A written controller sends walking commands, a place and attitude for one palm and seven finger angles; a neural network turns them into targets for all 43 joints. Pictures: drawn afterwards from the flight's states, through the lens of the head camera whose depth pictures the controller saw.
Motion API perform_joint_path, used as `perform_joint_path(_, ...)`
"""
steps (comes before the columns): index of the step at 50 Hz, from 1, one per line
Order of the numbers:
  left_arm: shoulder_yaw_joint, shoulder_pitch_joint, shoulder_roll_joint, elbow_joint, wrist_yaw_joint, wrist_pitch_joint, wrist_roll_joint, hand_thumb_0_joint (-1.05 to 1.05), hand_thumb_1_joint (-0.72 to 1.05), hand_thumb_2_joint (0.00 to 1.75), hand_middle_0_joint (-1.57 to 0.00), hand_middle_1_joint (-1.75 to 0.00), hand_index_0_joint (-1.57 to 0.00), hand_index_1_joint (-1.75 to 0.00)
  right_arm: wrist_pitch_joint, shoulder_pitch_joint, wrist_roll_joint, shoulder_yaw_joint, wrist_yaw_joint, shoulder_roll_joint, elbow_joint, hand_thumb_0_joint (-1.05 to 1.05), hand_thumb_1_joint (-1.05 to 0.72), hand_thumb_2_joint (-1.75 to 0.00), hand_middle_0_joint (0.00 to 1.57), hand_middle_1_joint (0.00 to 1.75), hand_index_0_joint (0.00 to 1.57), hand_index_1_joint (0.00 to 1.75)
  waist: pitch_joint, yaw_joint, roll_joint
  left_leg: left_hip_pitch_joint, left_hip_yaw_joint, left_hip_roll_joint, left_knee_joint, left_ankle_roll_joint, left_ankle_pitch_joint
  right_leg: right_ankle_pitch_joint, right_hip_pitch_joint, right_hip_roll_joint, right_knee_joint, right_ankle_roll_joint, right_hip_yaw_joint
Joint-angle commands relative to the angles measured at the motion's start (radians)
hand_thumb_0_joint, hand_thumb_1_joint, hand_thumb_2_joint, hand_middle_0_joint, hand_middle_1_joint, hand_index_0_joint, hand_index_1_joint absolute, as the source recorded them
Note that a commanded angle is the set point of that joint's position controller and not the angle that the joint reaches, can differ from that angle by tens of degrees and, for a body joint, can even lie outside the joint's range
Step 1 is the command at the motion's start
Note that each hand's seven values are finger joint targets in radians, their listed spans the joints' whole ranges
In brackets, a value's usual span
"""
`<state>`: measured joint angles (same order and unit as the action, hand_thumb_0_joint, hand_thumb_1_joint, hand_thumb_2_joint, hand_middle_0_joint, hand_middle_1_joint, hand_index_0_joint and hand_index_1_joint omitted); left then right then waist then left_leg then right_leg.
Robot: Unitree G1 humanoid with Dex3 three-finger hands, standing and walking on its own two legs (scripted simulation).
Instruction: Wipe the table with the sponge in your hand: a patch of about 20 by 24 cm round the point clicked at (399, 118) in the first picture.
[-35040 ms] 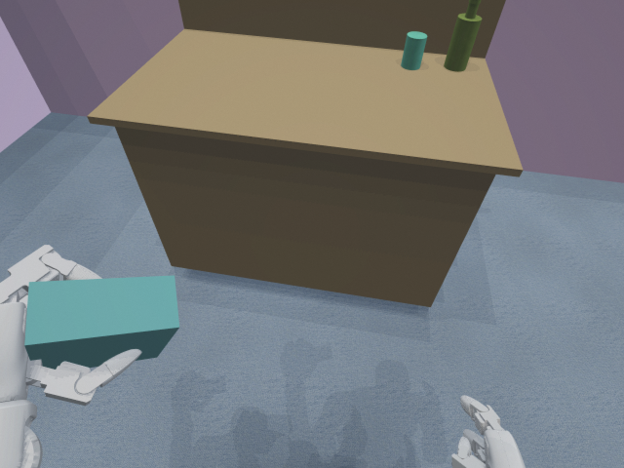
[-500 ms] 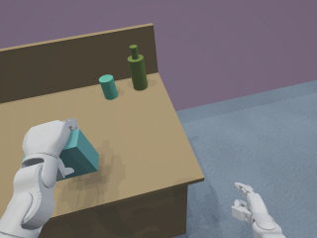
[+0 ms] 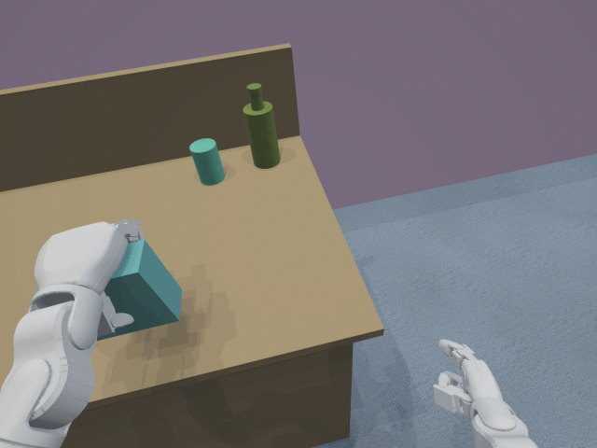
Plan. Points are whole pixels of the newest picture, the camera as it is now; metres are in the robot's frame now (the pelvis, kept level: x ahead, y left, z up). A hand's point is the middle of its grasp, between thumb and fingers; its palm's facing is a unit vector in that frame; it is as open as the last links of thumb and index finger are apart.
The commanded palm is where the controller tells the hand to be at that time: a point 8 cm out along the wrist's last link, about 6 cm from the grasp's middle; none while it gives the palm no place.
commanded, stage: bring the sponge back beside the body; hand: left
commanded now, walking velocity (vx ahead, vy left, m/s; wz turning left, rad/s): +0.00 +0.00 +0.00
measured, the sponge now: (124, 300) +0.24 +0.28 +0.10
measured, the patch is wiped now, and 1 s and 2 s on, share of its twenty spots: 1.00 1.00 1.00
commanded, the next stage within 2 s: step back with the hand held close in 1.44 s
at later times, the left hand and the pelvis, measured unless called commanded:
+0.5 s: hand (108, 299) +0.22 +0.27 +0.13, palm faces +0.08 -0.10 -0.99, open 9.6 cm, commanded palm +0.19 +0.28 +0.21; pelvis +0.00 +0.00 +0.00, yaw +0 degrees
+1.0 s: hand (93, 325) +0.19 +0.28 +0.13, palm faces +0.06 -0.09 -0.99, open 9.6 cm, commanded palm +0.16 +0.28 +0.20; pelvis +0.00 +0.00 +0.00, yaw +0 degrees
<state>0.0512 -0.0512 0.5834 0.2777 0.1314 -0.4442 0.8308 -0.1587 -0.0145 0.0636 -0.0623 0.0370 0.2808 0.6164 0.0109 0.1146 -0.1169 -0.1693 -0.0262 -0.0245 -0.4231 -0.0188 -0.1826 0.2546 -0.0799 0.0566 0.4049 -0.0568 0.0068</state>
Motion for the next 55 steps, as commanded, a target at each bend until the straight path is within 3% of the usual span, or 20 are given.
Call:
perform_joint_path(1,-0.204,0.27,0.268,0.172,-0.06,0.038,0.033,0.0,0.1,1.3,-1.2,-1.6,-1.2,-1.6,0.065,-0.222,0.0,0.038,0.012,0.092,-0.172,0.0,-0.9,-0.9,0.2,0.3,0.2,0.3,-0.2,0.004,0.049,0.081,-0.049,-0.013,0.03,-0.038,0.147,-0.183,0.0,-0.021,-0.076,-0.019,-0.096)
perform_joint_path(3,-0.201,0.288,0.264,0.222,-0.066,0.049,0.033,0.0,0.1,1.3,-1.2,-1.6,-1.2,-1.6,0.073,-0.248,0.003,0.036,0.012,0.09,-0.183,0.0,-0.9,-0.9,0.2,0.3,0.2,0.3,-0.199,0.005,-0.011,0.09,-0.058,-0.014,0.04,-0.036,0.131,-0.15,-0.01,-0.013,-0.082,-0.031,-0.115)
perform_joint_path(5,-0.184,0.252,0.235,0.214,-0.073,0.061,0.028,0.0,0.1,1.3,-1.2,-1.6,-1.2,-1.6,0.081,-0.223,0.001,0.041,0.011,0.085,-0.179,0.0,-0.9,-0.9,0.2,0.3,0.2,0.3,-0.21,0.006,0.019,0.098,-0.053,-0.013,0.033,-0.037,0.15,-0.171,-0.001,-0.018,-0.077,-0.024,-0.092)
perform_joint_path(8,-0.242,0.184,0.276,0.235,-0.082,0.06,0.02,0.0,0.1,1.3,-1.2,-1.6,-1.2,-1.6,0.083,-0.24,-0.002,0.044,0.007,0.094,-0.179,0.0,-0.9,-0.9,0.2,0.3,0.2,0.3,-0.2,0.018,0.011,0.087,-0.06,-0.014,0.031,-0.035,0.157,-0.198,0.005,-0.015,-0.073,-0.032,-0.128)
perform_joint_path(11,-0.195,0.18,0.226,0.227,-0.087,0.053,0.023,0.0,0.1,1.3,-1.2,-1.6,-1.2,-1.6,0.077,-0.221,-0.001,0.048,0.005,0.09,-0.176,0.0,-0.9,-0.9,0.2,0.3,0.2,0.3,-0.178,0.007,0.033,0.084,-0.049,-0.01,0.031,-0.034,0.153,-0.182,-0.013,-0.017,-0.075,-0.02,-0.097)
perform_joint_path(13,-0.228,0.169,0.257,0.257,-0.094,0.05,0.021,0.0,0.1,1.3,-1.2,-1.6,-1.2,-1.6,0.083,-0.243,-0.001,0.046,0.004,0.093,-0.181,0.0,-0.9,-0.9,0.2,0.3,0.2,0.3,-0.191,0.016,0.018,0.086,-0.058,-0.011,0.035,-0.034,0.147,-0.174,-0.007,-0.01,-0.073,-0.03,-0.123)
perform_joint_path(14,-0.188,0.158,0.212,0.237,-0.093,0.046,0.023,0.0,0.1,1.3,-1.2,-1.6,-1.2,-1.6,0.082,-0.225,0.0,0.046,0.004,0.085,-0.181,0.0,-0.9,-0.9,0.2,0.3,0.2,0.3,-0.175,0.009,0.041,0.078,-0.05,-0.011,0.032,-0.035,0.146,-0.17,-0.01,-0.016,-0.07,-0.022,-0.096)
perform_joint_path(18,-0.224,0.149,0.257,0.271,-0.095,0.039,0.029,0.0,0.1,1.3,-1.2,-1.6,-1.2,-1.6,0.083,-0.245,0.0,0.045,0.001,0.094,-0.184,0.0,-0.9,-0.9,0.2,0.3,0.2,0.3,-0.183,0.017,0.023,0.081,-0.061,-0.011,0.034,-0.034,0.153,-0.182,-0.007,-0.01,-0.07,-0.031,-0.126)
perform_joint_path(19,-0.188,0.136,0.213,0.265,-0.096,0.041,0.03,0.0,0.1,1.3,-1.2,-1.6,-1.2,-1.6,0.082,-0.226,-0.001,0.046,0.0,0.085,-0.182,0.0,-0.9,-0.9,0.2,0.3,0.2,0.3,-0.189,0.011,0.027,0.08,-0.051,-0.009,0.032,-0.034,0.156,-0.182,0.001,-0.015,-0.061,-0.023,-0.097)
perform_joint_path(23,-0.228,0.089,0.245,0.318,-0.1,0.046,0.029,0.0,0.1,1.3,-1.2,-1.6,-1.2,-1.6,0.082,-0.244,-0.002,0.047,-0.003,0.089,-0.188,0.0,-0.9,-0.9,0.2,0.3,0.2,0.3,-0.192,0.021,0.015,0.09,-0.064,-0.008,0.032,-0.035,0.166,-0.193,-0.002,-0.006,-0.063,-0.032,-0.123)
perform_joint_path(24,-0.2,0.073,0.211,0.308,-0.101,0.047,0.026,0.0,0.1,1.3,-1.2,-1.6,-1.2,-1.6,0.082,-0.223,-0.005,0.046,-0.004,0.08,-0.189,0.0,-0.9,-0.9,0.2,0.3,0.2,0.3,-0.191,0.017,0.04,0.084,-0.053,-0.008,0.026,-0.036,0.169,-0.198,0.004,-0.015,-0.058,-0.023,-0.096)
perform_joint_path(26,-0.218,0.039,0.227,0.276,-0.101,0.042,0.021,0.0,0.1,1.3,-1.2,-1.6,-1.2,-1.6,0.073,-0.217,-0.006,0.048,-0.002,0.087,-0.183,0.0,-0.9,-0.9,0.2,0.3,0.2,0.3,-0.165,0.015,0.061,0.075,-0.05,-0.008,0.021,-0.037,0.161,-0.201,-0.012,-0.02,-0.068,-0.017,-0.105)
perform_joint_path(28,-0.24,0.067,0.253,0.31,-0.103,0.036,0.025,0.0,0.1,1.3,-1.2,-1.6,-1.2,-1.6,0.074,-0.245,-0.003,0.044,-0.002,0.09,-0.187,0.0,-0.9,-0.9,0.2,0.3,0.2,0.3,-0.16,0.016,0.021,0.078,-0.06,-0.008,0.029,-0.033,0.145,-0.173,-0.022,-0.008,-0.072,-0.03,-0.135)
perform_joint_path(29,-0.202,0.06,0.212,0.296,-0.103,0.035,0.024,0.0,0.1,1.3,-1.2,-1.6,-1.2,-1.6,0.073,-0.226,-0.003,0.044,0.0,0.083,-0.187,0.0,-0.9,-0.9,0.2,0.3,0.2,0.3,-0.153,0.011,0.03,0.075,-0.051,-0.007,0.022,-0.035,0.145,-0.168,-0.025,-0.015,-0.068,-0.023,-0.106)
perform_joint_path(31,-0.218,0.034,0.227,0.295,-0.103,0.042,0.017,0.0,0.1,1.3,-1.2,-1.6,-1.2,-1.6,0.075,-0.218,-0.006,0.048,0.003,0.087,-0.186,0.0,-0.9,-0.9,0.2,0.3,0.2,0.3,-0.164,0.012,0.059,0.086,-0.048,-0.007,0.011,-0.037,0.164,-0.204,-0.021,-0.02,-0.069,-0.018,-0.111)
perform_joint_path(38,-0.239,-0.016,0.243,0.371,-0.1,0.062,0.02,0.0,0.1,1.3,-1.2,-1.6,-1.2,-1.6,0.084,-0.234,-0.006,0.045,0.005,0.087,-0.198,0.0,-0.9,-0.9,0.2,0.3,0.2,0.3,-0.158,0.015,0.008,0.096,-0.062,-0.008,0.012,-0.037,0.164,-0.192,-0.029,-0.008,-0.071,-0.029,-0.132)
perform_joint_path(39,-0.213,-0.021,0.211,0.368,-0.102,0.068,0.02,0.0,0.1,1.3,-1.2,-1.6,-1.2,-1.6,0.084,-0.208,-0.008,0.047,0.005,0.08,-0.196,0.0,-0.9,-0.9,0.2,0.3,0.2,0.3,-0.161,0.01,0.022,0.092,-0.053,-0.004,0.008,-0.037,0.16,-0.181,-0.025,-0.015,-0.065,-0.021,-0.101)
perform_joint_path(43,-0.26,-0.055,0.251,0.368,-0.114,0.072,0.019,0.0,0.1,1.3,-1.2,-1.6,-1.2,-1.6,0.085,-0.226,-0.008,0.047,0.006,0.087,-0.198,0.0,-0.9,-0.9,0.2,0.3,0.2,0.3,-0.137,0.02,-0.002,0.084,-0.065,-0.006,0.02,-0.034,0.139,-0.153,-0.035,-0.006,-0.076,-0.03,-0.13)
perform_joint_path(50,-0.253,-0.125,0.225,0.358,-0.123,0.079,0.005,0.0,0.1,1.3,-1.2,-1.6,-1.2,-1.6,0.088,-0.194,-0.01,0.054,0.008,0.086,-0.195,0.0,-0.9,-0.9,0.2,0.3,0.2,0.3,-0.139,0.018,0.056,0.08,-0.054,-0.004,0.004,-0.035,0.141,-0.154,-0.039,-0.016,-0.075,-0.016,-0.111)
perform_joint_path(55,-0.257,-0.14,0.232,0.382,-0.126,0.093,0.002,0.0,0.1,1.3,-1.2,-1.6,-1.2,-1.6,0.097,-0.182,-0.012,0.055,0.009,0.085,-0.196,0.0,-0.9,-0.9,0.2,0.3,0.2,0.3,-0.139,0.014,0.049,0.083,-0.056,-0.003,-0.001,-0.036,0.146,-0.167,-0.041,-0.017,-0.072,-0.015,-0.108)
